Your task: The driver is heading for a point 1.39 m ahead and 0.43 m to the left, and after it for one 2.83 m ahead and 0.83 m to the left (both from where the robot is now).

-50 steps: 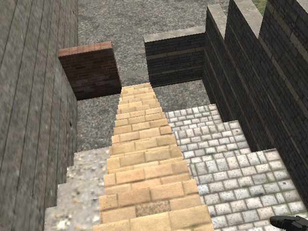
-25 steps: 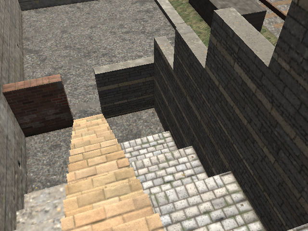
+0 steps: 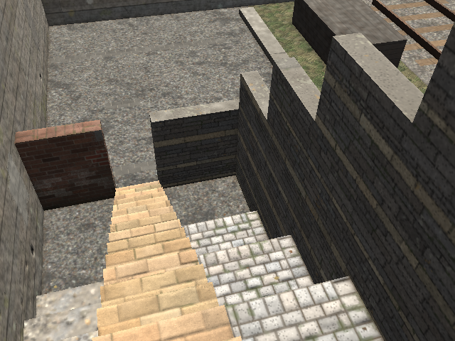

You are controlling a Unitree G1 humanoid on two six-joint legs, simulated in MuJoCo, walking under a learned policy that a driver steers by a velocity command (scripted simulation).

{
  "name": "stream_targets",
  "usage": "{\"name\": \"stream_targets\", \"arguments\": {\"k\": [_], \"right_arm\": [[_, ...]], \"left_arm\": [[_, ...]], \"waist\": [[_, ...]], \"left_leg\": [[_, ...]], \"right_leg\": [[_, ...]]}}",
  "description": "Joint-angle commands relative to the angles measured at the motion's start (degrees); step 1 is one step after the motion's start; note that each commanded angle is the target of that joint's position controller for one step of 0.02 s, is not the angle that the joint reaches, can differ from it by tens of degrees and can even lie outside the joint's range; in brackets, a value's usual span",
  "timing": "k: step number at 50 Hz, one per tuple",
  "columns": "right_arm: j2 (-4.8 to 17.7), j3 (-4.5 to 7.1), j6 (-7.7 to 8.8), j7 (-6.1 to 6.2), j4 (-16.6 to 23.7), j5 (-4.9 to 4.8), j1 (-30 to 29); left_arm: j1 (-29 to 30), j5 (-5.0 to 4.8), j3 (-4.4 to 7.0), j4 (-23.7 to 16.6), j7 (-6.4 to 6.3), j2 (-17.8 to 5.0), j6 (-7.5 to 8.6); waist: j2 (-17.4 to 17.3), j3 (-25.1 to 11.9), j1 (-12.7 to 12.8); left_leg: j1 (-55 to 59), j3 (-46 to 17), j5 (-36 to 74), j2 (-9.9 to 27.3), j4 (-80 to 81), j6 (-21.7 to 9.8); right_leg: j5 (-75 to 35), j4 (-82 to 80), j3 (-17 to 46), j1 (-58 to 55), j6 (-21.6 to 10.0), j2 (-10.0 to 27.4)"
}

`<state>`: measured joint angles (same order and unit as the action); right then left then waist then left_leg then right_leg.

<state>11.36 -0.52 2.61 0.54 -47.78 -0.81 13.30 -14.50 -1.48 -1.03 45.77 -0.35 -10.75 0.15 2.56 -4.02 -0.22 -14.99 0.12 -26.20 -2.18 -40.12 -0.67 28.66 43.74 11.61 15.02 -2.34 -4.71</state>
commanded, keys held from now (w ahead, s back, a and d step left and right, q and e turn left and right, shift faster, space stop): w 0.30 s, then no key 0.02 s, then q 0.68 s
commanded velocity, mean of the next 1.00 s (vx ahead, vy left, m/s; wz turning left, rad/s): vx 0.24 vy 0.00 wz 0.27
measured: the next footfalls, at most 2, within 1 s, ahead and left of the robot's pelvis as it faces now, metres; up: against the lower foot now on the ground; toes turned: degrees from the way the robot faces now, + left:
right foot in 0.36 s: +0.25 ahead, -0.14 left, -0.19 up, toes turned -3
left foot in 0.82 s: +0.17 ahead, +0.12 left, -0.19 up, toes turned +9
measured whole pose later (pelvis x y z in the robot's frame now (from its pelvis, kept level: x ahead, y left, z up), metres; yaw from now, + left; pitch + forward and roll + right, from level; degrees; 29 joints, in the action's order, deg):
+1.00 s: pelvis +0.17 +0.01 -0.18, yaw +18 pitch +2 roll -2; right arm 15.2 1.7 -7.3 2.8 -43.2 -0.1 7.8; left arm -3.9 0.7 0.8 39.4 -0.8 -16.4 -2.2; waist 1.4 0.8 -1.2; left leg -21.6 -8.1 -22.0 -3.4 -41.9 -2.1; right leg 31.0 64.1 1.7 32.3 3.5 -1.6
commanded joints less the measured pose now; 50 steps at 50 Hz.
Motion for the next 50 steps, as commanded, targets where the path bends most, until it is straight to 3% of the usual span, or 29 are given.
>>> {"name": "stream_targets", "arguments": {"k": [1,2,4,8,10,12,15,16,17,18,19,20,22,23,24,26,30,33,36,38,39,41,42,43,44,45,46,47,50], "right_arm": [[11.1,2.50,1.95,-0.70,0.6,0.46,10.3],[13.3,3.36,1.85,-0.78,-0.4,-0.26,11.8],[11.5,3.57,0.91,-0.22,-0.7,0.44,14.3],[10.5,2.40,-0.19,-0.71,1.1,0.35,5.1],[6.8,1.64,0.69,-0.69,-2.9,-1.41,13.2],[6.2,1.89,1.03,0.37,-6.3,-1.24,20.8],[11.4,3.02,-1.45,4.13,-5.9,-1.67,10.4],[9.7,1.79,-1.75,4.78,-5.5,-2.48,3.7],[9.5,1.64,-1.74,4.38,-5.5,-3.87,2.6],[10.1,2.17,-1.47,3.38,-5.5,-4.37,1.0],[5.5,1.10,-1.04,3.25,-4.4,-6.00,2.5],[1.6,0.26,-0.06,1.59,-2.6,-5.50,19.3],[8.0,1.76,-0.25,2.36,-5.3,-6.10,16.8],[7.7,1.53,-3.48,3.48,-4.9,-5.36,13.6],[3.2,-0.09,-6.00,2.70,-3.1,-2.85,13.1],[3.1,-0.29,-8.49,2.18,-3.9,-0.71,12.6],[3.5,-0.43,-7.27,2.37,-3.0,-2.15,5.8],[5.1,1.27,-6.73,2.36,-0.2,-3.58,-1.4],[-0.5,-1.03,-8.01,1.83,5.5,-2.46,-10.0],[2.1,-0.58,-8.56,2.96,5.1,-0.47,-7.4],[3.3,-0.33,-9.00,3.23,6.0,-0.54,-7.4],[2.1,-0.34,-9.63,3.45,7.1,-2.57,-9.5],[6.2,1.36,-9.59,3.42,6.4,-2.15,-6.8],[13.4,3.32,-9.75,3.78,5.6,-0.79,-2.8],[15.4,4.01,-9.07,3.10,5.9,1.36,1.3],[15.9,4.51,-8.05,1.60,6.4,3.17,2.2],[15.8,4.84,-7.78,0.73,6.5,1.59,-1.9],[12.7,4.30,-8.06,1.05,7.5,0.40,-6.7],[10.9,4.29,-10.30,3.34,10.9,1.35,-12.1]], "left_arm": [[2.8,-1.25,0.25,-5.4,-0.42,-1.1,2.43],[6.3,-2.61,0.19,-7.1,-0.08,-1.3,3.37],[9.7,-3.83,1.26,-4.1,0.20,-5.3,4.74],[-3.9,0.36,1.25,-0.1,1.63,-1.0,2.71],[2.6,0.59,2.55,-1.8,0.81,-5.0,2.47],[5.1,1.10,2.61,-2.7,1.56,-3.5,3.74],[2.7,0.94,2.01,-3.4,4.24,-1.0,4.19],[-7.2,-0.10,3.27,-2.4,2.48,-2.7,2.93],[-16.5,0.40,3.62,-0.4,1.04,-3.1,2.00],[-33.0,1.65,4.38,6.0,0.02,-5.6,1.47],[-38.8,4.11,2.39,7.2,-0.56,-4.5,1.94],[-31.5,4.65,3.19,4.4,-0.25,-12.1,1.83],[-24.8,3.87,2.08,3.6,0.86,-7.7,2.71],[-14.1,4.71,0.02,3.9,1.09,-3.3,2.93],[-7.4,3.72,-1.21,3.8,0.92,-4.0,3.92],[0.0,3.42,-4.03,4.3,1.16,2.8,4.93],[-2.5,1.65,-1.99,5.3,-0.74,-6.4,4.75],[-8.0,2.37,-1.52,5.1,-1.57,-3.3,2.77],[1.6,1.71,-0.60,0.4,-2.00,-5.5,0.05],[5.3,2.63,1.25,-2.2,-0.96,-11.1,0.00],[6.7,1.55,2.07,-3.6,-0.35,-13.0,0.27],[2.5,-0.96,2.95,-2.9,-0.53,-12.5,-1.41],[-2.9,0.69,3.30,-2.2,0.01,-12.0,-2.21],[-1.9,3.24,2.26,-5.6,0.34,-8.3,-1.89],[4.2,3.72,1.23,-8.0,0.40,-5.6,-1.57],[7.2,2.47,1.91,-8.9,0.51,-7.1,-1.35],[10.3,1.45,1.74,-10.8,0.07,-6.6,-1.88],[11.3,1.92,1.79,-10.3,-0.50,-6.8,-2.30],[11.2,1.81,0.95,-10.5,-0.21,-4.3,-1.45]], "waist": [[-12.1,2.0,-3.3],[-14.3,5.6,-3.2],[-3.2,7.1,-5.6],[-6.4,6.5,3.4],[-7.3,12.9,-2.1],[-9.3,9.1,-5.0],[-11.6,3.9,0.2],[-13.5,5.7,7.6],[-12.3,4.6,11.6],[-3.9,-1.3,17.7],[2.6,-3.7,18.1],[15.5,-8.2,3.6],[8.2,-1.7,2.3],[-1.6,0.7,-3.5],[8.5,5.7,-7.6],[4.6,8.0,-9.0],[2.5,3.6,-4.6],[1.5,5.3,0.3],[3.0,7.0,0.0],[6.7,0.2,-1.0],[7.4,-0.9,-1.0],[4.0,3.3,0.6],[-0.4,2.3,2.0],[-14.2,-1.3,1.3],[-16.9,-7.3,-2.5],[-9.9,-10.3,-4.1],[-9.8,-5.1,-1.3],[-8.1,0.7,-0.4],[-11.9,-2.5,0.6]], "left_leg": [[14.7,-26.7,23.2,17.1,13.6,-12.7],[15.2,-37.3,14.9,23.9,15.4,-18.3],[13.3,-36.8,-3.5,24.2,11.6,-16.3],[-16.8,-19.3,-5.7,15.3,8.1,-8.8],[-8.2,-13.7,-14.6,10.4,-4.0,-4.4],[-4.0,-13.4,-13.6,9.7,-11.0,-4.5],[-26.2,-2.6,-9.8,3.9,-15.6,-4.4],[-30.2,-1.4,-3.3,3.2,-22.8,-3.9],[-28.9,-2.5,5.4,1.2,-35.0,-3.2],[-32.0,-4.5,-1.0,-3.0,-61.0,-0.8],[-39.9,-11.3,-11.9,-7.2,-83.1,-0.2],[-42.7,-22.5,-2.7,-4.1,-79.1,-0.9],[-47.3,-20.3,5.1,-2.2,-72.8,0.8],[-37.8,-16.3,13.2,1.0,-63.2,0.4],[-31.9,-16.2,13.4,3.6,-53.5,2.8],[-16.6,-12.1,16.7,5.9,-39.1,4.8],[-17.7,-8.6,19.5,5.1,-39.5,5.2],[-30.7,-13.2,12.7,5.8,-44.7,3.6],[-18.4,-6.8,9.1,6.0,-19.7,5.6],[-3.7,-1.1,12.5,3.2,-17.7,6.4],[-3.5,-0.2,12.0,2.2,-13.9,5.6],[-5.2,2.5,17.3,-1.3,10.5,1.7],[-1.1,-1.3,39.0,-0.8,13.1,-1.7],[13.0,-15.9,70.3,7.2,3.4,-8.2],[19.6,-26.2,78.6,14.1,5.6,-15.2],[17.3,-29.5,64.9,16.4,8.0,-19.5],[12.4,-29.6,48.7,14.8,9.7,-20.4],[8.5,-25.9,41.9,12.4,8.0,-17.0],[2.4,-22.6,41.3,8.5,6.0,-14.3]], "right_leg": [[2.3,15.2,-0.6,23.5,-0.3,-1.8],[10.8,15.9,0.0,34.8,0.2,1.0],[2.6,22.4,1.8,43.0,0.5,6.8],[-14.7,28.1,-14.1,16.7,-0.4,3.1],[-24.6,21.1,-9.6,34.2,-0.1,3.0],[-33.6,13.8,-12.8,33.6,-0.3,3.0],[-60.5,-14.2,-18.7,-9.0,1.6,-0.5],[-59.0,-18.7,-20.7,-16.8,1.7,0.3],[-57.4,-25.1,-18.6,-23.3,0.6,4.5],[-63.7,-22.6,-9.7,-34.4,-3.7,12.5],[-66.1,-14.1,-2.7,-39.0,-3.8,17.7],[-71.6,-12.7,8.9,-37.8,-7.3,30.9],[-48.4,-22.4,13.5,-21.8,-15.5,35.2],[-29.3,-28.3,9.4,-6.0,-11.6,29.0],[-26.5,-28.9,7.1,7.4,-13.9,29.0],[-30.2,-29.5,-3.1,20.8,-11.4,21.6],[-42.8,-24.3,-7.0,6.2,-8.8,22.3],[-38.7,-23.0,-0.5,-8.8,-9.4,26.9],[-36.7,-23.2,-13.2,-2.6,-8.3,20.9],[-52.8,-18.0,-17.4,0.2,-8.6,21.9],[-54.7,-16.2,-18.9,-2.3,-8.2,22.3],[-41.6,-11.6,-21.9,-6.9,-3.8,18.8],[-35.7,-3.1,-25.2,-5.3,-0.4,15.6],[-18.6,11.5,-25.9,13.2,5.4,8.9],[2.7,28.3,-16.8,25.5,7.0,5.2],[6.1,38.7,-8.6,28.0,6.4,3.2],[8.1,33.6,-8.0,32.3,6.5,2.0],[6.6,25.9,-6.8,32.7,6.6,3.4],[0.9,14.5,-10.8,20.3,5.2,0.1]]}}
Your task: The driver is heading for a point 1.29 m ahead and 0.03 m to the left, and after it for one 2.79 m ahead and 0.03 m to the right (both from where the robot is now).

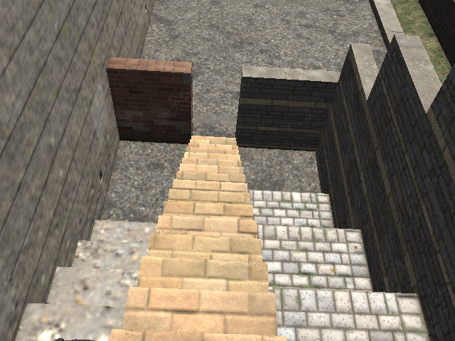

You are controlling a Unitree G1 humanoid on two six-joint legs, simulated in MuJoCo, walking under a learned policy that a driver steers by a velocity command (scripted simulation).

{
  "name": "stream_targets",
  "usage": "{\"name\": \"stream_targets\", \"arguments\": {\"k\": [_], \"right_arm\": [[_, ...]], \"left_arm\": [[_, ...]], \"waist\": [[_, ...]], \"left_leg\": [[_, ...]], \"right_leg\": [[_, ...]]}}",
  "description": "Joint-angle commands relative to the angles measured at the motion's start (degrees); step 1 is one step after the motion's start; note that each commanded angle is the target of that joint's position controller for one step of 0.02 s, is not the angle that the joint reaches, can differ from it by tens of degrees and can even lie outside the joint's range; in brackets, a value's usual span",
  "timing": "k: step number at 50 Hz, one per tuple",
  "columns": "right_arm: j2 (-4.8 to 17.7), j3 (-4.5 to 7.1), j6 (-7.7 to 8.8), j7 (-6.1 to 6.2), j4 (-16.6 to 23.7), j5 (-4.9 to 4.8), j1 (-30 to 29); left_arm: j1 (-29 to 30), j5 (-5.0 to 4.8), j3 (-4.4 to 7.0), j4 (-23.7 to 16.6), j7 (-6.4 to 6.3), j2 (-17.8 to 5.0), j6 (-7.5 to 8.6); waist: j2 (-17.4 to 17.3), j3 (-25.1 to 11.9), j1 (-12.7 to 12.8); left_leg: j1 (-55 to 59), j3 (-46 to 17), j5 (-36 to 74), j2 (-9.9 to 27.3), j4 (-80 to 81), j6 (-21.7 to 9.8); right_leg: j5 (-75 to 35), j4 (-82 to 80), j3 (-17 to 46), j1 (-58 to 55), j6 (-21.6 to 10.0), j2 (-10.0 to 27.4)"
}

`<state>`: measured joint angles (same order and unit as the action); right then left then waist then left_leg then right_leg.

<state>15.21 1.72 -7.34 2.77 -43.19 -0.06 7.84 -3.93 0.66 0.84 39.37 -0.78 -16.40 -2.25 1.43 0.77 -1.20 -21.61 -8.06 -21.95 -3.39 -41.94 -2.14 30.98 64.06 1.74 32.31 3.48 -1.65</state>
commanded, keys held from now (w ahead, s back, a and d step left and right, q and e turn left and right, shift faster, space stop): q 0.24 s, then no key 0.14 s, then w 0.62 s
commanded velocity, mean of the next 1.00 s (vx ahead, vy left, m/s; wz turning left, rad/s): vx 0.21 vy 0.00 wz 0.27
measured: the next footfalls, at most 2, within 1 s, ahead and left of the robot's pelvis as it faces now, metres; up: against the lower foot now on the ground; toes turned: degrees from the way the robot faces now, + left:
right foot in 0.16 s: +0.03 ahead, -0.08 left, +0.00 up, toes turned +11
left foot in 0.54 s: +0.00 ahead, +0.22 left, +0.00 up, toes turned +9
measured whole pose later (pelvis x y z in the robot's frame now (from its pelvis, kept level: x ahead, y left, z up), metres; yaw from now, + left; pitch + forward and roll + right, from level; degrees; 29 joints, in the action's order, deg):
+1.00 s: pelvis +0.06 +0.14 +0.00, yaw +14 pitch +1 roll +2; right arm 11.9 -2.0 3.2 -2.0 -41.2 -0.6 10.6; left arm -18.2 -1.0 -1.0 42.3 -0.4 -14.0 -2.5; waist 1.1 -3.6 2.2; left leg -29.5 -1.1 -15.6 -0.4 -56.7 -1.5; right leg 27.5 36.8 1.2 10.2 -2.3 0.3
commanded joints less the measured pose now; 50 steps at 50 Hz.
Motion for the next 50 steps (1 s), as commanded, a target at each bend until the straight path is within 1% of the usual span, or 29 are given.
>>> {"name": "stream_targets", "arguments": {"k": [1,3,4,5,6,8,9,10,11,12,15,17,20,22,25,27,28,29,30,32,37,39,40,41,42,44,45,48,50], "right_arm": [[7.6,1.78,0.73,1.64,8.5,2.54,-10.6],[5.9,0.88,1.14,1.56,12.4,1.30,-15.6],[5.7,1.15,0.22,1.41,11.8,-0.09,-13.2],[6.8,1.57,-0.32,1.74,11.1,0.38,-10.1],[6.5,1.52,-0.27,1.86,11.4,0.99,-9.4],[5.4,1.48,-0.18,2.39,12.0,-0.86,-12.6],[2.7,1.15,-0.03,2.59,13.5,-2.02,-14.3],[-1.0,0.62,0.69,2.49,15.9,-2.48,-14.3],[2.8,1.83,3.08,1.94,17.1,-2.41,-15.8],[6.8,2.94,4.56,1.58,15.4,-1.89,-16.7],[5.7,2.99,3.03,-0.01,12.4,-0.14,-10.6],[1.6,1.52,1.67,-1.45,12.1,-1.00,-7.4],[-3.7,-1.82,0.34,-2.15,10.4,-1.44,-2.8],[-7.3,-3.86,0.89,-2.77,6.1,-1.46,0.5],[-2.0,-3.00,1.63,-3.21,4.4,-3.88,-4.2],[1.9,-2.46,2.97,-3.45,2.5,-1.13,-0.2],[4.2,-1.95,4.22,-4.03,1.5,-1.39,1.5],[7.3,-1.27,4.72,-3.73,2.4,-1.38,0.1],[6.3,-1.04,5.46,-4.10,2.9,-1.55,1.1],[3.9,-1.40,6.75,-3.79,1.6,-0.20,4.2],[-0.2,-1.99,6.37,-1.87,2.7,-0.84,2.7],[-2.9,-3.01,7.07,-1.71,3.7,-1.33,0.9],[-5.5,-3.70,7.60,-1.83,4.8,-1.57,2.1],[-3.6,-3.44,8.83,-2.05,5.4,-2.07,2.8],[-0.5,-2.83,10.15,-2.19,5.9,-2.28,1.3],[1.1,-2.60,12.12,-3.09,6.5,-1.62,-0.4],[1.2,-2.66,12.47,-3.69,6.3,-1.65,-0.5],[-1.4,-3.36,11.18,-5.17,2.0,-0.89,7.7],[-2.3,-3.32,9.84,-5.32,2.3,0.65,11.1]], "left_arm": [[-5.0,0.73,0.37,-0.3,0.80,-1.4,1.99],[-5.3,1.32,0.46,-2.3,0.92,-1.7,2.06],[-0.9,1.02,-0.70,-4.6,0.66,0.7,1.72],[0.7,0.31,-0.87,-5.0,0.89,0.8,1.84],[-1.2,-0.37,-0.30,-4.8,1.26,-0.5,2.00],[-8.3,-0.25,0.39,-3.3,1.73,-0.9,2.98],[-12.9,0.79,1.04,-2.3,1.98,-2.7,3.82],[-17.5,2.35,2.22,-2.6,1.52,-9.9,4.24],[-18.5,4.20,1.78,-1.7,1.42,-9.3,4.72],[-16.7,3.51,1.67,-3.5,1.46,-6.9,4.55],[-10.6,-0.85,-0.20,-6.1,-0.36,-2.1,2.31],[-8.4,-0.54,-1.35,-7.0,-0.43,-1.2,1.85],[-7.7,0.02,-1.66,-5.8,0.45,-0.7,1.83],[-13.8,0.26,-1.67,-0.9,2.72,-0.1,2.18],[-16.3,-0.94,-1.38,1.8,3.04,-2.4,2.39],[-15.4,-2.72,0.10,1.4,2.50,-7.6,2.10],[-17.4,-2.83,0.15,1.5,2.19,-6.2,2.15],[-18.7,-2.94,-0.84,0.7,1.68,-1.5,1.91],[-15.5,-3.05,-0.05,1.7,0.69,-2.9,1.98],[-9.5,-3.46,0.72,-0.1,-0.97,-3.5,2.25],[-14.0,-2.25,-0.16,1.5,1.34,0.9,4.80],[-18.1,-2.11,0.20,2.7,1.11,-0.6,3.88],[-19.2,-1.95,1.49,3.0,0.74,-6.8,3.42],[-17.9,-2.06,1.69,2.6,0.39,-8.1,3.08],[-16.5,-1.82,1.13,2.3,0.32,-6.4,2.87],[-16.9,-1.47,0.69,0.9,0.11,-5.0,1.72],[-15.3,-1.73,0.49,0.2,-0.18,-5.2,0.84],[-12.0,-1.21,0.78,-0.5,-0.20,-7.4,-0.05],[-6.7,-2.04,0.11,-2.0,0.54,-6.3,0.56]], "waist": [[-8.8,-13.3,3.1],[-8.2,-13.2,4.4],[-9.9,-9.5,2.7],[-11.5,-8.2,1.0],[-13.0,-8.1,1.5],[-13.3,-6.2,5.5],[-5.4,-7.4,7.0],[14.3,-6.6,5.6],[14.8,-4.7,2.5],[8.9,-3.1,2.9],[-1.3,-4.1,-0.4],[-3.7,-3.7,-2.7],[3.3,-5.4,-3.7],[9.1,-6.7,-0.5],[10.5,4.8,1.7],[10.9,6.2,2.8],[4.1,5.2,5.2],[-7.1,5.1,6.7],[-8.3,7.2,3.5],[-11.3,7.0,0.5],[-11.6,-2.6,3.1],[-4.9,-3.2,5.5],[6.3,-3.6,4.0],[10.2,-3.4,3.4],[9.0,-0.6,3.1],[2.0,-2.9,4.0],[-0.2,-3.0,3.4],[3.5,-6.5,1.2],[4.1,-1.0,-1.8]], "left_leg": [[3.5,-16.1,46.4,11.0,2.5,-12.9],[0.3,-17.2,42.9,9.1,2.6,-12.3],[3.0,-16.8,35.0,6.7,7.9,-11.9],[4.3,-20.5,29.5,6.2,10.3,-11.7],[4.8,-22.8,27.5,6.4,10.0,-12.2],[3.4,-22.1,23.8,2.5,6.4,-11.1],[-1.1,-20.0,13.9,-3.1,-3.8,-8.3],[-16.4,-18.4,-14.7,-12.5,-17.3,-2.3],[-30.3,-19.8,-24.9,-14.1,-33.3,3.6],[-36.9,-18.1,-22.4,-13.8,-47.1,7.2],[-31.6,-10.2,-12.0,-9.9,-60.0,9.3],[-22.1,-4.2,-3.4,-8.5,-56.8,9.5],[-7.3,3.6,5.2,-2.6,-27.3,8.3],[9.9,6.4,3.4,-0.5,-9.0,5.4],[13.9,9.2,3.6,0.3,12.8,2.0],[12.2,4.9,7.4,2.4,11.5,-0.2],[11.3,0.6,19.5,5.9,10.5,-2.3],[2.2,-10.0,-8.4,8.8,19.6,-7.5],[-1.0,-17.8,-19.0,10.7,28.9,-10.8],[4.7,-21.5,-14.1,11.9,30.6,-13.3],[3.9,-11.1,9.1,9.2,20.6,-11.2],[-0.6,-8.0,15.9,6.6,12.5,-9.9],[-4.4,-2.5,6.1,1.5,4.6,-6.3],[-11.7,-0.8,-1.0,0.6,-2.4,-3.3],[-20.7,-1.0,-5.8,2.1,-8.0,-1.7],[-28.1,-0.8,-9.8,3.4,-16.4,1.3],[-27.2,0.2,-7.2,5.1,-15.7,2.1],[-3.8,8.8,10.4,3.5,-16.6,1.1],[0.8,12.2,13.2,1.0,-22.2,0.0]], "right_leg": [[-19.8,7.2,-0.5,-6.1,-0.8,-2.4],[-17.8,4.6,0.1,-7.0,-0.9,-2.0],[-2.6,-6.6,-2.4,-5.2,-0.9,-4.3],[-0.7,-10.2,-2.1,-7.3,-0.3,-4.3],[-2.4,-12.2,-1.1,-9.2,-0.5,-3.6],[-12.3,-25.9,-0.4,-16.8,-2.7,-3.1],[-26.3,-33.6,7.7,-24.6,-4.7,1.3],[-56.0,-37.8,31.6,-33.2,-14.4,17.3],[-63.7,-40.7,46.8,-35.6,-24.6,27.7],[-67.2,-39.8,41.8,-37.1,-29.1,29.3],[-55.5,-36.3,21.7,-27.6,-23.7,21.6],[-47.5,-36.7,13.2,-17.4,-20.2,16.1],[-34.2,-38.2,1.3,-13.1,-14.3,9.4],[-15.9,-42.4,-0.5,-7.8,-12.1,9.2],[8.8,-46.8,4.8,-4.8,-11.0,11.4],[6.8,-42.2,8.0,-8.0,-10.2,10.8],[5.8,-32.8,4.7,-8.0,-8.6,7.0],[7.0,-28.0,-4.0,-8.1,-4.9,2.3],[2.4,-21.0,-4.7,-8.7,-3.3,0.2],[2.0,-17.6,-1.7,-4.9,-3.2,-0.7],[-10.3,-27.9,-2.8,-22.7,-4.3,-0.6],[-18.4,-34.5,1.8,-32.0,-3.9,2.0],[-21.7,-39.2,16.2,-32.7,-7.7,8.7],[-23.7,-42.9,27.1,-36.6,-14.6,16.2],[-31.5,-41.5,29.4,-39.1,-20.1,21.0],[-42.1,-37.6,27.3,-41.8,-23.7,23.8],[-44.5,-36.5,23.8,-39.1,-21.8,23.0],[-41.9,-35.3,12.4,-20.8,-16.3,15.4],[-34.0,-31.1,5.8,-6.4,-13.8,10.8]]}}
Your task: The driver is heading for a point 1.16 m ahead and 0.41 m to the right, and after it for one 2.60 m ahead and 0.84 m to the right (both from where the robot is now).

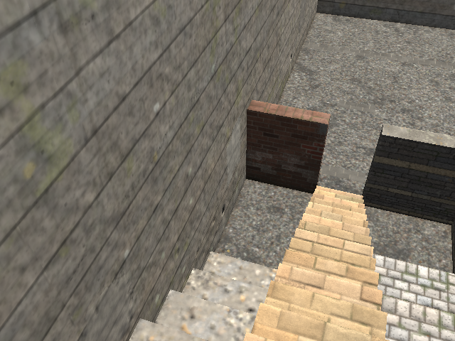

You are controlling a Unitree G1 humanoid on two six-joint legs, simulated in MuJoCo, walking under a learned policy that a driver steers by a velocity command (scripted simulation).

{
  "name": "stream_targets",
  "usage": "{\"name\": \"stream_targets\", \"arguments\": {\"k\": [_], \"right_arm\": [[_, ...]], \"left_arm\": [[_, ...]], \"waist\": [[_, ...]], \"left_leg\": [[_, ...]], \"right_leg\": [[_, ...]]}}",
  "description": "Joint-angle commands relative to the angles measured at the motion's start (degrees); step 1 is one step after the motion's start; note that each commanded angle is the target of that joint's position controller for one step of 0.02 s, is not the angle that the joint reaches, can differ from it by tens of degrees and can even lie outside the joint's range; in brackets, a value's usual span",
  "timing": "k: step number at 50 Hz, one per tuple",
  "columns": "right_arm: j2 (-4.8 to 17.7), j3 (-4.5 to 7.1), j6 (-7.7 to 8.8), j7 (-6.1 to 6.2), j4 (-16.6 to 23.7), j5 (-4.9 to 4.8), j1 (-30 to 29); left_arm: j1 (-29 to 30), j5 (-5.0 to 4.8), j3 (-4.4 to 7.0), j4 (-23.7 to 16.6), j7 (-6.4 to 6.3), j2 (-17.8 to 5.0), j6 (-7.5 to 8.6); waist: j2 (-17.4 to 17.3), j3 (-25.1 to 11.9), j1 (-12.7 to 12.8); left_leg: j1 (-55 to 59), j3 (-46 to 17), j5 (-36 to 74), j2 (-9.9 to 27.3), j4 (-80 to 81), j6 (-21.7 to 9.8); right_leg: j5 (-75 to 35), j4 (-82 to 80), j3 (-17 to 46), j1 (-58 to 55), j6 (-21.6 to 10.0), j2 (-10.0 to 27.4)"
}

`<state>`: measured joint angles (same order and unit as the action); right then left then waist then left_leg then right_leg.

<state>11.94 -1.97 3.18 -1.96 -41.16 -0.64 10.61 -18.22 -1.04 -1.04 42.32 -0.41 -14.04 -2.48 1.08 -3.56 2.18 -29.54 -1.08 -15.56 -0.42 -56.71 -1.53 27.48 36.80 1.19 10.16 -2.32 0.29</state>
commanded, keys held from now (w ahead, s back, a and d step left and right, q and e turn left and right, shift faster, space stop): w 0.04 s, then w+e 0.88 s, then w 0.08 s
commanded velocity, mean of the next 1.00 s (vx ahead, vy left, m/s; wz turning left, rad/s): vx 0.49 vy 0.00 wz -0.42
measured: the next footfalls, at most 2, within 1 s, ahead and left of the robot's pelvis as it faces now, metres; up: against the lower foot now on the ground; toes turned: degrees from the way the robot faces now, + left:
left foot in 0.06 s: +0.05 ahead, +0.15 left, +0.00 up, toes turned +1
right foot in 0.68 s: +0.44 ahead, -0.28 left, -0.38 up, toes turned -14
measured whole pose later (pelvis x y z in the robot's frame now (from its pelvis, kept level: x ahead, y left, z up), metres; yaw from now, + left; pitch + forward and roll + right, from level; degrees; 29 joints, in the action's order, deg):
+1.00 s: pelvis +0.46 -0.20 -0.41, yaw -30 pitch +0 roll +1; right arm 15.2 1.3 3.5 -0.3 -36.7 0.8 0.8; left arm -26.2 -0.4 -2.2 57.0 -4.1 -5.6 1.8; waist -3.7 -1.6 3.3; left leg -46.8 -9.2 14.6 -1.7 -58.0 2.2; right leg 28.5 51.3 11.4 20.6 -5.0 -11.3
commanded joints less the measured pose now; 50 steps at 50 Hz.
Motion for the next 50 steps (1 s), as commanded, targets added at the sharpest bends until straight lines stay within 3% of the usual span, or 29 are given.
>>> {"name": "stream_targets", "arguments": {"k": [1,4,5,7,9,12,13,16,20,25,27,28,30,32,33,34,35,36,37,38,39,40,41,42,43,44,47,48,50], "right_arm": [[0.5,0.08,-0.99,-0.16,0.5,1.81,9.5],[4.0,2.19,1.34,1.28,-2.5,2.54,27.2],[12.5,4.03,3.16,0.72,-3.7,2.70,35.1],[12.4,3.75,3.53,0.23,-0.6,1.16,25.2],[9.2,2.73,2.89,1.00,-1.4,1.17,18.7],[2.7,0.53,3.40,2.41,-3.0,0.69,17.8],[2.5,-0.14,3.31,4.23,-2.0,0.25,13.6],[6.1,0.40,3.01,5.98,-6.1,-0.16,15.4],[5.3,0.59,3.04,2.41,-11.0,0.41,25.0],[1.7,2.48,1.55,4.04,-15.0,1.55,39.1],[0.2,2.77,1.88,5.16,-15.5,1.11,35.9],[0.4,2.28,1.28,6.34,-12.8,1.49,27.7],[5.6,3.39,1.25,7.02,-13.4,1.90,21.4],[12.9,4.81,0.82,5.20,-9.2,2.25,6.9],[14.1,5.69,0.30,5.35,-8.5,1.44,3.7],[13.3,6.83,0.41,5.61,-8.6,-1.12,-1.5],[10.6,6.38,1.24,6.54,-5.9,1.58,4.9],[-4.5,3.39,1.18,5.23,-4.0,0.95,21.9],[-5.2,1.53,0.89,5.19,-2.9,1.02,24.8],[-3.8,0.49,0.71,4.37,-2.6,-2.85,25.3],[1.4,1.01,0.21,4.40,-3.7,-3.17,19.5],[6.7,2.52,-0.18,4.53,-3.3,-3.20,16.0],[9.5,3.49,-0.43,4.45,-1.8,-3.46,10.3],[10.0,4.19,-1.32,4.56,-1.0,-1.26,6.1],[7.8,3.93,-1.66,4.56,0.6,0.59,3.8],[5.4,3.76,-1.19,3.82,-0.8,0.81,7.5],[8.6,4.99,-0.01,1.86,3.7,-0.64,-1.1],[5.6,3.99,0.36,1.49,5.0,1.81,-3.6],[3.6,3.54,0.61,0.56,6.6,2.93,-6.1]], "left_arm": [[9.1,-1.53,2.07,-4.1,0.98,-8.7,1.14],[14.0,-1.38,2.89,-4.3,0.68,-9.1,2.64],[15.6,-2.52,2.11,-6.9,-0.57,-3.2,3.76],[10.0,-5.14,1.99,-5.7,-0.56,-2.2,5.44],[12.4,-5.14,1.68,-4.9,-0.45,-1.9,3.63],[9.7,-3.39,3.31,-2.1,1.78,-5.4,-0.66],[11.6,-3.07,2.79,-4.4,2.51,-5.2,-1.30],[10.8,-0.01,1.70,-4.9,3.59,1.4,-1.02],[15.2,-0.65,3.89,-3.2,2.61,-1.8,-3.54],[24.1,-6.87,7.04,-1.5,4.26,-6.7,-1.38],[23.8,-5.98,6.95,-0.8,4.19,-6.4,0.75],[19.4,-6.66,6.08,0.4,5.43,-6.3,0.38],[-0.3,-3.93,5.00,10.2,6.59,-0.8,0.28],[-21.9,-3.01,8.72,18.5,4.21,-9.4,-1.09],[-22.7,-0.65,8.86,18.4,3.41,-10.9,-1.54],[-32.3,2.83,8.49,21.5,2.73,-12.4,-0.48],[-28.1,3.71,5.44,22.6,3.17,-11.2,1.80],[-22.8,1.21,6.14,20.3,2.32,-18.6,2.49],[-11.1,0.21,6.49,14.8,2.22,-17.7,1.37],[-8.4,0.23,6.87,14.6,2.33,-19.7,0.06],[-5.8,1.69,5.93,12.5,1.42,-16.1,0.50],[-3.7,2.41,5.30,11.1,0.76,-14.0,2.65],[-0.5,4.52,3.39,9.5,0.74,-8.8,4.79],[-0.3,3.96,2.20,10.4,-0.62,-6.0,4.85],[-2.8,2.70,1.79,12.2,-2.16,-4.4,4.06],[-4.8,4.52,1.87,12.9,-3.03,-4.9,3.69],[-5.2,0.32,0.77,11.6,-3.68,-2.1,5.52],[-6.2,-0.46,0.45,11.7,-4.36,-1.0,5.60],[-4.9,0.23,0.82,10.3,-5.05,-1.5,5.00]], "waist": [[5.5,5.9,-6.0],[2.2,0.6,-15.4],[-18.4,3.1,-16.2],[-4.6,5.4,-6.3],[1.4,5.8,-2.5],[-5.5,7.3,-2.0],[-5.0,12.1,0.1],[-7.1,6.4,-0.4],[-8.6,8.9,-7.7],[-15.9,14.0,-18.4],[-9.9,14.8,-16.8],[-3.2,15.3,-12.8],[-0.7,4.1,-4.3],[2.7,-0.6,9.3],[6.1,5.0,11.1],[15.4,11.2,19.9],[19.8,10.3,10.8],[38.3,-4.4,-3.0],[30.4,-8.4,-5.5],[19.5,-16.3,-7.8],[4.8,-17.0,-6.1],[6.1,-11.7,-5.4],[1.2,-3.2,-4.9],[-1.3,2.7,-5.4],[-0.5,1.8,-5.4],[0.9,-2.1,-6.8],[-4.6,8.4,-6.1],[-2.9,8.2,-4.3],[0.0,5.8,-2.6]], "left_leg": [[8.9,6.9,5.2,-1.9,-3.7,-0.8],[27.9,11.1,16.9,-4.0,15.6,-4.9],[27.8,-21.7,29.2,13.2,27.4,-17.4],[29.4,-34.9,20.9,25.7,28.2,-21.8],[21.5,-35.5,4.8,27.0,28.2,-19.7],[14.1,-21.2,-10.6,20.1,26.4,-11.7],[1.4,-12.5,-15.7,15.0,28.1,-9.1],[-9.2,1.4,-13.8,10.1,22.6,-5.0],[13.9,-0.1,-18.6,13.8,7.9,-4.3],[44.8,-20.2,-10.5,26.5,-8.6,-4.7],[37.8,-21.6,-4.9,27.9,-11.9,-3.4],[24.7,-10.7,-15.9,23.1,-15.0,0.9],[-8.3,8.3,-33.3,14.8,-23.0,4.1],[-12.9,16.0,-24.9,11.2,-37.5,8.9],[-12.9,13.8,-30.7,7.7,-48.5,10.9],[-9.0,14.1,-41.6,-2.8,-78.2,14.1],[-12.6,4.8,-45.0,-2.6,-82.0,8.9],[-30.2,-8.5,-29.7,-4.5,-72.9,6.8],[-28.8,-6.9,-22.7,-0.7,-65.2,5.6],[-32.1,-9.8,-15.3,1.0,-55.5,4.4],[-27.9,-9.5,-18.8,2.7,-50.5,3.8],[-29.0,-13.1,-20.0,3.9,-51.0,3.0],[-32.4,-16.5,-10.3,5.3,-39.2,3.0],[-28.1,-13.8,-2.1,4.3,-28.1,4.7],[-19.0,-11.0,2.7,3.4,-21.0,5.0],[-11.5,-8.1,11.8,0.6,-27.8,5.1],[-15.4,-6.7,25.9,-1.4,-7.6,3.1],[-10.7,-5.8,35.2,-1.9,0.6,3.3],[0.8,-4.4,44.2,-3.6,11.4,3.8]], "right_leg": [[-29.0,-1.7,4.6,18.4,-6.6,7.2],[-42.7,28.4,0.1,25.2,-3.3,-0.4],[-0.4,57.7,7.4,38.0,0.8,-12.0],[3.5,57.7,19.5,54.2,-0.1,-9.0],[-1.7,53.3,18.6,52.1,0.7,-2.6],[-20.5,42.8,16.2,47.6,0.4,-1.8],[-31.5,28.3,12.8,38.9,1.3,-2.9],[-56.9,11.8,2.2,11.7,1.5,-4.7],[-53.5,8.9,3.1,29.3,1.4,-2.4],[-31.0,17.0,26.0,72.1,4.5,5.4],[-27.1,19.0,24.5,69.7,4.7,4.7],[-47.0,2.7,19.3,52.4,2.8,7.2],[-81.8,-7.5,4.6,-8.9,1.0,3.1],[-81.2,-2.4,-3.7,-30.9,3.4,-1.0],[-71.6,-8.8,-1.8,-29.3,3.2,-0.2],[-75.4,-23.0,4.4,-23.4,-3.8,3.6],[-91.9,-10.8,6.3,-20.9,0.1,4.3],[-80.8,-1.1,21.9,-38.3,-6.6,10.8],[-68.3,-6.1,28.9,-29.4,-9.3,15.5],[-35.0,-10.8,46.2,-28.5,-19.8,24.9],[-7.6,-16.8,57.6,-17.2,-21.8,25.8],[-11.8,-15.5,65.4,-11.1,-25.3,28.4],[-22.6,-10.1,57.6,-2.0,-21.3,24.8],[-28.2,-6.5,45.5,10.2,-18.0,18.4],[-26.6,-7.5,39.3,16.5,-15.8,11.3],[-30.8,-6.3,38.1,19.7,-15.6,9.1],[-8.4,-1.2,27.4,24.5,-11.0,-2.0],[-1.1,0.2,26.7,25.1,-10.3,-4.2],[2.6,0.9,23.5,27.0,-9.3,-6.9]]}}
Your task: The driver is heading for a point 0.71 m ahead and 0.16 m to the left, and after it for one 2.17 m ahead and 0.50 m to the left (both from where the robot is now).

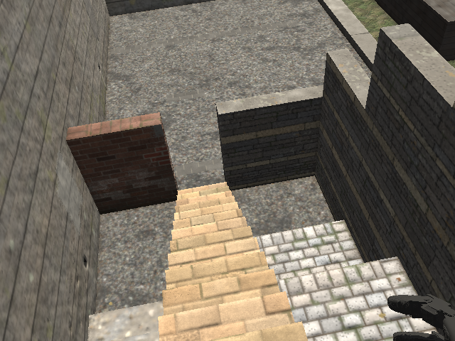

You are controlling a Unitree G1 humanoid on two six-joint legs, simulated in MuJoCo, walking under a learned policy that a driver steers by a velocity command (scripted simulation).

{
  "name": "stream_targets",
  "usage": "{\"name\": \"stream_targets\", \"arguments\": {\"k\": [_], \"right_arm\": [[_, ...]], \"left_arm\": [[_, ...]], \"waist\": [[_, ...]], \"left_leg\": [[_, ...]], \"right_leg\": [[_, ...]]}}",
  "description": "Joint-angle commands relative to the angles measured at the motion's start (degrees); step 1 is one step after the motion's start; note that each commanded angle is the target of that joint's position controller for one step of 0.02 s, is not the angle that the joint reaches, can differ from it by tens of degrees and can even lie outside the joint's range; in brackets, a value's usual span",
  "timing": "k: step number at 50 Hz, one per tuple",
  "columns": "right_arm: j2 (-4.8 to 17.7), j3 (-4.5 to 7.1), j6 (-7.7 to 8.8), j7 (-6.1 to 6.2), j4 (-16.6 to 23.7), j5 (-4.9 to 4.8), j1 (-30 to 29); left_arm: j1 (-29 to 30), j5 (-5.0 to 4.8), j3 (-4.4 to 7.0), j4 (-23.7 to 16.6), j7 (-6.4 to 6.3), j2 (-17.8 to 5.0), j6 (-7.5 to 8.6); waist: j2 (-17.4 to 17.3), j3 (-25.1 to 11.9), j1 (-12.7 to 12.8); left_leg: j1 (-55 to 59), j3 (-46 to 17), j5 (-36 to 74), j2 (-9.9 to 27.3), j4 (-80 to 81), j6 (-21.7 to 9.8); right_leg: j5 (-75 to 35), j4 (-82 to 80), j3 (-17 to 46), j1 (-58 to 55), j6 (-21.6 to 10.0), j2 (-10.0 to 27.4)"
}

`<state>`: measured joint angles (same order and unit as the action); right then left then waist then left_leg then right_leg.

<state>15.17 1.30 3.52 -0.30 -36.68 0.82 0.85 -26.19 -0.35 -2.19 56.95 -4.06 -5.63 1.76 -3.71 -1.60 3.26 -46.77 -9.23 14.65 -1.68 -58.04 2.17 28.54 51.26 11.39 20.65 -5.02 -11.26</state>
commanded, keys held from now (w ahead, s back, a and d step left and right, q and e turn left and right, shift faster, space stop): w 0.50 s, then w+q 0.50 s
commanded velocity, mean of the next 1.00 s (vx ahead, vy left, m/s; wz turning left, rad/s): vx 0.50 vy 0.00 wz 0.08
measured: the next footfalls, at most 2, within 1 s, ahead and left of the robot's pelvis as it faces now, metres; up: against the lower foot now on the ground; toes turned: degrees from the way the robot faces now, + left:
left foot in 0.16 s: +0.18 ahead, +0.13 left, -0.19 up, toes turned -6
right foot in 0.70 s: +0.48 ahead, -0.17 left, -0.38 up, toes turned +0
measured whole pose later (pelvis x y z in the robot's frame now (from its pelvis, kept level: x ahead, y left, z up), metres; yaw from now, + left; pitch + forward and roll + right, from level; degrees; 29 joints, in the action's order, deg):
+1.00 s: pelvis +0.47 -0.05 -0.35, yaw +8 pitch -1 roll +0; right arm 12.4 1.6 -3.1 1.1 -49.6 -2.9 16.0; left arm -32.3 2.5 -4.8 62.8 0.3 -5.4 3.8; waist -2.6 -6.5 2.3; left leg -54.3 -7.8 -0.5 -1.2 -99.0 -2.5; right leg 22.8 34.6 -7.7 11.0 -0.4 2.9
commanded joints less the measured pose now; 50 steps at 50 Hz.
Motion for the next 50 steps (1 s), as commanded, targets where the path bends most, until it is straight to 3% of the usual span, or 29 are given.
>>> {"name": "stream_targets", "arguments": {"k": [1,7,8,9,10,12,13,14,15,16,18,21,23,25,27,28,30,33,34,35,36,37,38,39,40,41,43,44,50], "right_arm": [[1.8,0.98,0.81,-1.61,1.1,0.86,7.1],[1.3,1.74,3.59,-2.32,-5.5,-1.33,21.1],[0.2,1.99,3.88,-3.00,-11.4,-0.97,35.8],[-1.9,0.67,4.59,-4.08,-16.0,0.87,48.7],[-0.1,-0.12,5.00,-5.43,-16.5,0.07,44.6],[0.1,0.71,3.76,-5.87,-18.1,-0.32,44.5],[7.4,2.35,3.44,-5.32,-19.8,-0.50,42.4],[8.1,2.08,3.99,-4.54,-19.4,1.80,38.4],[1.5,-0.46,3.63,-3.95,-19.0,3.06,34.5],[-1.6,-2.64,3.53,-1.94,-16.6,2.66,26.8],[-0.8,-3.00,2.12,0.05,-18.5,0.44,26.7],[4.6,-1.31,2.14,1.26,-20.4,-1.19,29.5],[-2.4,-2.65,1.63,2.85,-23.7,-2.72,40.6],[-2.2,-2.09,0.42,3.74,-25.8,-0.74,49.4],[-2.5,-1.94,-0.67,3.79,-25.4,0.40,47.0],[-3.8,-2.50,-0.93,4.17,-23.6,-1.12,42.8],[3.0,-0.41,-1.87,4.53,-21.9,-1.65,35.8],[5.2,1.42,-3.68,4.72,-21.9,-2.09,27.1],[1.5,0.49,-1.91,3.76,-20.9,-2.71,20.2],[-0.6,0.28,-0.61,3.08,-20.8,-4.31,19.0],[-6.9,-0.81,1.65,1.47,-17.6,-5.95,37.8],[-3.2,-0.45,2.17,1.25,-20.0,-6.65,41.9],[-1.9,-0.22,1.64,1.62,-20.0,-7.13,37.9],[-3.1,-0.45,1.12,2.00,-18.3,-6.07,35.3],[-3.0,-0.82,-1.44,2.46,-16.2,-6.78,33.6],[-2.3,-0.83,-3.39,2.50,-17.0,-6.95,30.2],[-1.9,-0.95,-6.18,1.32,-14.9,-4.25,27.5],[-1.8,-0.32,-6.96,1.05,-14.6,-3.12,28.1],[-0.7,1.02,-7.12,1.55,-12.9,-3.51,21.6]], "left_arm": [[5.0,0.86,2.26,-5.8,-1.15,-10.9,0.70],[1.6,0.34,2.16,-5.4,-0.06,-4.9,-2.87],[4.8,-0.42,2.17,-5.5,0.94,-4.4,-2.99],[1.2,-1.53,2.66,-5.2,2.28,-1.3,-2.27],[-4.3,-2.55,2.33,-7.7,3.80,-1.0,-0.49],[1.6,-3.13,2.40,-7.6,4.80,-6.2,1.31],[4.5,-2.88,2.14,-8.6,5.07,-6.0,1.17],[15.6,-4.55,1.86,-10.8,4.59,-6.4,0.27],[19.7,-5.38,2.24,-11.1,3.85,-7.8,-0.77],[17.4,-4.25,1.79,-11.4,3.41,-7.9,-1.94],[11.3,0.78,0.99,-10.2,2.45,-2.7,-2.91],[7.8,0.57,2.15,-8.3,2.86,-5.2,-1.87],[17.4,-0.27,2.45,-10.9,3.11,-6.5,-0.68],[24.2,-0.30,2.89,-13.5,4.90,-5.5,0.47],[24.0,-0.96,3.08,-13.8,6.43,-5.2,1.72],[24.8,0.79,2.96,-14.5,7.53,-6.2,2.70],[23.0,1.22,2.18,-14.0,8.17,-4.8,2.47],[0.2,-2.24,5.25,-9.4,3.65,-8.2,-2.39],[-17.3,-1.30,7.61,-5.3,0.90,-12.7,-2.92],[-33.9,-0.15,6.56,0.4,-0.16,-12.5,-2.27],[-22.4,3.49,3.74,-1.3,1.18,-14.6,-0.07],[-18.9,2.55,4.08,-2.8,2.54,-13.1,0.53],[-17.0,2.85,3.20,-2.5,4.04,-10.2,1.27],[-11.1,2.84,3.86,-2.0,5.03,-13.5,1.91],[-7.0,2.25,4.04,-0.7,6.02,-16.0,2.55],[-3.7,2.50,1.39,-0.1,6.45,-7.9,2.89],[4.3,2.74,-1.67,-1.0,5.87,-2.1,3.58],[5.3,2.87,-1.65,-0.6,5.47,-4.2,3.66],[-2.8,2.48,-0.96,2.2,3.65,-9.6,3.29]], "waist": [[7.4,2.7,-5.3],[4.2,5.3,-4.5],[1.0,2.8,-10.1],[-8.2,-1.0,-9.4],[-18.7,-1.5,-2.3],[-0.2,-3.2,-4.0],[3.6,-3.4,-1.5],[5.8,3.8,-2.9],[10.9,9.0,-2.7],[11.9,13.4,1.1],[1.8,10.8,2.7],[-3.7,7.4,1.5],[-3.0,9.5,-7.0],[-7.1,7.4,-12.4],[-6.9,8.1,-11.3],[-1.6,9.8,-10.0],[-1.8,9.2,-11.6],[-2.7,5.8,1.7],[-2.6,-0.2,12.1],[8.8,-2.7,19.3],[28.8,-9.6,0.8],[25.9,-15.6,-0.1],[14.0,-13.6,-0.1],[8.9,-12.2,-4.7],[12.0,-10.7,-8.2],[9.1,-2.7,-8.2],[9.1,8.0,-10.4],[12.2,7.2,-10.1],[9.6,7.5,-5.2]], "left_leg": [[23.9,3.2,19.2,-1.9,10.9,-0.5],[35.1,7.9,12.9,1.9,40.3,0.8],[48.8,6.6,19.1,6.3,44.9,-2.0],[65.0,-6.1,33.8,14.3,31.0,-10.2],[73.4,-19.3,50.6,23.2,17.1,-17.6],[66.0,-18.7,29.7,24.3,21.5,-19.0],[57.8,-27.3,8.9,27.2,26.2,-24.2],[44.5,-33.3,-15.2,28.6,30.9,-23.1],[33.5,-30.7,-27.4,24.9,32.4,-19.7],[16.0,-20.9,-30.3,18.3,36.1,-15.6],[8.5,-13.9,-21.2,13.0,35.3,-15.0],[10.6,-7.4,-11.6,10.5,31.6,-13.1],[39.5,-10.9,-21.2,11.5,20.7,-12.6],[52.8,-14.9,-24.4,12.2,16.0,-12.5],[46.4,-17.5,-23.6,12.7,13.0,-14.2],[35.6,-13.4,-32.7,9.4,10.1,-13.2],[9.0,-0.6,-40.2,2.0,12.9,-9.9],[6.1,-0.1,-44.8,-1.9,-12.1,-7.9],[2.7,-2.0,-32.2,-6.2,-31.6,-5.7],[-7.0,-6.5,-58.2,-12.1,-64.8,-2.3],[-17.3,-13.8,-60.9,-8.1,-77.2,-3.0],[-17.9,-13.4,-53.8,-4.1,-69.3,-2.6],[-17.4,-8.4,-47.8,-2.6,-69.2,-2.3],[-15.4,-2.4,-39.9,-0.3,-72.2,-2.6],[-13.8,1.5,-32.8,2.1,-67.0,-3.1],[-14.9,-1.1,-30.0,3.5,-65.8,-4.3],[-7.8,-0.6,-19.8,2.6,-52.1,-4.6],[-6.9,0.6,-17.8,2.3,-49.5,-4.0],[-14.7,-2.4,-13.0,1.9,-40.9,-5.1]], "right_leg": [[3.5,-10.6,13.1,19.6,-6.4,5.0],[-5.4,19.1,7.1,7.1,-3.6,1.2],[-9.6,39.1,3.5,13.6,-1.6,-1.5],[17.7,66.8,2.0,32.1,0.4,-7.8],[22.2,72.4,6.5,48.4,0.9,-4.5],[14.6,72.1,4.2,53.2,0.0,1.4],[12.7,70.1,0.4,51.2,0.9,3.8],[0.6,53.4,8.3,53.7,0.9,7.7],[-3.4,50.6,8.4,50.8,1.8,7.8],[-15.5,34.4,5.2,37.1,3.9,8.0],[-27.4,25.8,-3.9,22.6,6.3,11.0],[-35.6,23.6,-7.2,12.6,5.2,10.9],[-33.5,15.3,-1.7,40.1,4.8,13.6],[-35.6,6.4,-1.2,49.2,4.2,14.3],[-33.9,7.1,-2.2,45.8,4.4,14.9],[-48.3,-2.2,-3.9,36.6,4.1,15.0],[-62.2,-18.2,-16.9,-1.0,6.3,5.7],[-62.6,-31.1,-11.7,-22.8,9.5,10.6],[-72.4,-30.4,-11.2,-38.1,9.9,15.3],[-66.9,-28.2,-6.5,-49.8,10.3,22.5],[-112.1,-6.8,4.8,-53.2,7.1,35.4],[-107.8,-9.0,6.4,-52.0,5.0,37.7],[-88.4,-16.0,6.7,-43.4,0.7,38.2],[-77.1,-21.2,8.2,-32.0,-0.4,37.6],[-47.0,-29.2,13.4,-19.1,-7.5,39.6],[-34.6,-29.4,9.0,-8.2,-7.0,35.7],[-28.7,-30.5,-2.0,10.9,-3.4,29.0],[-29.7,-31.8,-2.5,11.2,-2.8,28.3],[-29.9,-30.2,-3.6,-8.9,-2.7,30.3]]}}
Velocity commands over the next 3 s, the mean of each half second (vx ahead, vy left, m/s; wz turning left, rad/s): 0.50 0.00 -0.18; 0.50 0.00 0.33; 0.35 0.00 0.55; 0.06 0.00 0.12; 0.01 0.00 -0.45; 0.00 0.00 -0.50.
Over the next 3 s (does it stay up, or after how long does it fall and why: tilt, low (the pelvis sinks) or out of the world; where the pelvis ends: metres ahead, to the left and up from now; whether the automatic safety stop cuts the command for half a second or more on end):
stays up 0.84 0.20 -0.74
